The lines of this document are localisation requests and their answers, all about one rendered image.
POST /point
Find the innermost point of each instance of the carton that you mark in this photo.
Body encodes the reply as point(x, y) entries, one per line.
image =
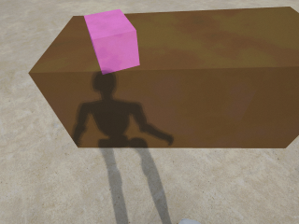
point(114, 40)

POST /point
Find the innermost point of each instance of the pedestal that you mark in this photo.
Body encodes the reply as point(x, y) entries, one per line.
point(217, 78)

